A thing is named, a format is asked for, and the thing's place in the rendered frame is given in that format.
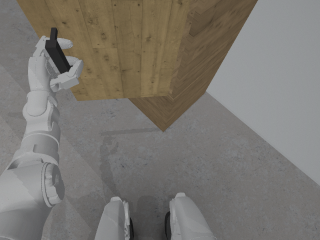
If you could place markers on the robot left upper arm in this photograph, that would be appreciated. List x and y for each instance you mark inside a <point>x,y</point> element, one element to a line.
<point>27,196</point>

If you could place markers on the robot shin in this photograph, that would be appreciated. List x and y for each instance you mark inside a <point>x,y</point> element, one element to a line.
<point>126,230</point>
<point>175,229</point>

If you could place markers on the robot left shin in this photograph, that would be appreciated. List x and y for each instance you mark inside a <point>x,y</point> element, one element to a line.
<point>126,230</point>

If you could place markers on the left robot hand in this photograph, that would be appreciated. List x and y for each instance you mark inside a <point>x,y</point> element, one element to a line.
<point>41,71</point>

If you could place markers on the handle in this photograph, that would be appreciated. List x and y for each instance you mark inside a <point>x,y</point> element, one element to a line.
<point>55,52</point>

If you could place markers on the cupboard door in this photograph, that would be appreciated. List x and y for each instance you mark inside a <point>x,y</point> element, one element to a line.
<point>128,47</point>

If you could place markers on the robot left forearm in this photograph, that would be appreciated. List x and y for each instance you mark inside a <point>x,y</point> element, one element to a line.
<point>41,139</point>

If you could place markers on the robot right shin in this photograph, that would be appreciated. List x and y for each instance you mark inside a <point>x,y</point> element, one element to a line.
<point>175,229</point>

